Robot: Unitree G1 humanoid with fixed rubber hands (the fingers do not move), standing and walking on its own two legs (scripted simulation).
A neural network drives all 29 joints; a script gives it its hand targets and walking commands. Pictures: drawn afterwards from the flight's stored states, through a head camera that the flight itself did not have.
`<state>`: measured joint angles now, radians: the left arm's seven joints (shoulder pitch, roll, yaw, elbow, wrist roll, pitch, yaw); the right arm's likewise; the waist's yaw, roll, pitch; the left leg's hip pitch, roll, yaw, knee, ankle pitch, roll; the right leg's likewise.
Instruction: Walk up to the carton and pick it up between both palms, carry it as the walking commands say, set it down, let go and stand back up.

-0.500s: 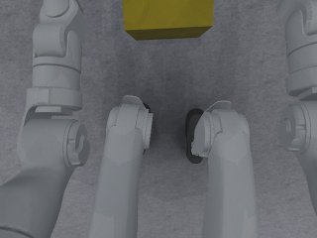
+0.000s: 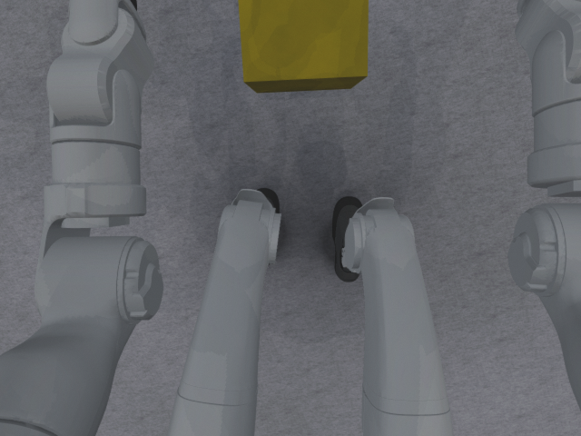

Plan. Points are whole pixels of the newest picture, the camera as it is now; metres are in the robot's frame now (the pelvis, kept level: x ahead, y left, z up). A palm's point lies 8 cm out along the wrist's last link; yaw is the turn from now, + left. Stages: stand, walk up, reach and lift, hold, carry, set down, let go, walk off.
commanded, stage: set down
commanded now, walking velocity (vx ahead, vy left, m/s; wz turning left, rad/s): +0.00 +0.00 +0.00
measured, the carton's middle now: (302, 26) +0.59 +0.03 -0.48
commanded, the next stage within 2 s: let go in 0.32 s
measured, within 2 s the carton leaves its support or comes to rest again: neither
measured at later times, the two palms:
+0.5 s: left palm out of the picture +0.51 +0.21 -0.01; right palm out of the picture +0.56 -0.18 -0.01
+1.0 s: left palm out of the picture +0.39 +0.22 +0.09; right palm out of the picture +0.41 -0.21 +0.06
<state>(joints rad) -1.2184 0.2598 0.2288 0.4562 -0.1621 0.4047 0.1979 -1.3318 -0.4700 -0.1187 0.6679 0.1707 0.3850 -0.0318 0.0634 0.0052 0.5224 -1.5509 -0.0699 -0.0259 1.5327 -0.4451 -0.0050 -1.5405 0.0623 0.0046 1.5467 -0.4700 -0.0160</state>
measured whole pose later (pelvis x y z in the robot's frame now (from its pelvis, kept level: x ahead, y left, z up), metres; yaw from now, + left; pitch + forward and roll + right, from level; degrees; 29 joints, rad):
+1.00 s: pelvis +0.13 +0.00 +0.17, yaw -1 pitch +28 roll +0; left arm -0.11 0.15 0.12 0.48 0.04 0.03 -0.07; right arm -0.20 -0.16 -0.12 0.56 -0.05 0.03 -0.03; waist 0.05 0.03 -0.09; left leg -0.85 -0.04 -0.05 0.65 -0.27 0.01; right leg -0.84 0.06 0.05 0.65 -0.28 -0.02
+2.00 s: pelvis +0.16 +0.01 +0.20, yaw +1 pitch +1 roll +0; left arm 0.36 0.25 0.02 0.75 0.04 -0.07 0.01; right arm 0.36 -0.21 -0.04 0.80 -0.03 -0.07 0.00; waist 0.01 -0.04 -0.18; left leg -0.21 -0.07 -0.07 0.53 -0.34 0.04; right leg -0.19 0.03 0.04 0.52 -0.35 -0.01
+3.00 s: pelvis +0.15 +0.03 +0.20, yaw +3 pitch -2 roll +0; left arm 0.41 0.13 -0.02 1.17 0.02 0.01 0.06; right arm 0.46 -0.09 0.04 1.09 -0.02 -0.02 -0.05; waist 0.01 -0.02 -0.08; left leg -0.18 -0.10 -0.09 0.53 -0.32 0.07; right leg -0.14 -0.01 0.02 0.50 -0.34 0.02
